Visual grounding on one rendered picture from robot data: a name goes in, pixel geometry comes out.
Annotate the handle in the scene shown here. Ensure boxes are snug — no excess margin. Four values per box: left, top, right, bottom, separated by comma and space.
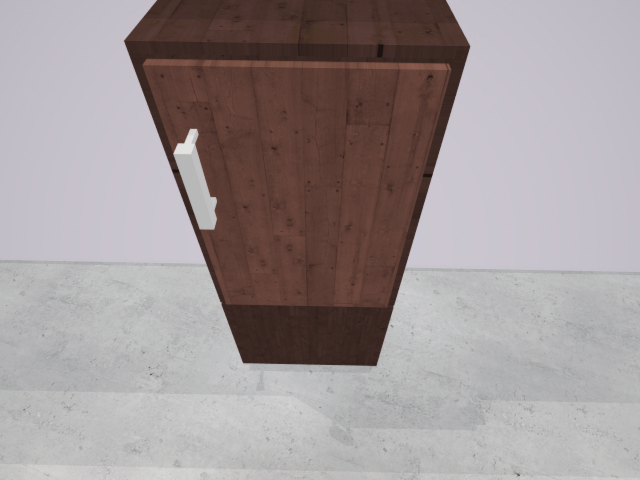
173, 129, 217, 230

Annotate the cupboard door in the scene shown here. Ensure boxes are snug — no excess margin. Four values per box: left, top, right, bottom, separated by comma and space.
142, 59, 451, 308

